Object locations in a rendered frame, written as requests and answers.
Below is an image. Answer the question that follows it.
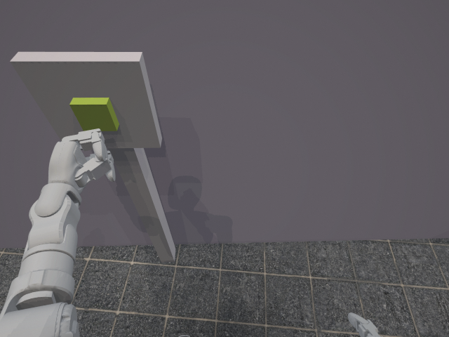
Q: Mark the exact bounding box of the left robot forearm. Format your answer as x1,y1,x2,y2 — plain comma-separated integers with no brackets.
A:
0,183,82,321

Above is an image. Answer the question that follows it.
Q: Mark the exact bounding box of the panel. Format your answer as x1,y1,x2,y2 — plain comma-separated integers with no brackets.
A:
10,52,175,263

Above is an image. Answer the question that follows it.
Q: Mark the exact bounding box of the right robot hand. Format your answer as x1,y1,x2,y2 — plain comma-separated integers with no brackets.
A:
348,312,383,337

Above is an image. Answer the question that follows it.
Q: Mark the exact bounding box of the button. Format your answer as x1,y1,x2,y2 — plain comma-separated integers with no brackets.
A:
69,98,119,131

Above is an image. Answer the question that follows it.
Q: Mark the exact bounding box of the robot left upper arm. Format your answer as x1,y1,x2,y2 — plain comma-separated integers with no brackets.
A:
0,302,80,337

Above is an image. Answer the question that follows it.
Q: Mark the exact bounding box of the left robot hand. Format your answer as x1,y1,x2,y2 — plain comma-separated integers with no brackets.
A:
48,128,116,195

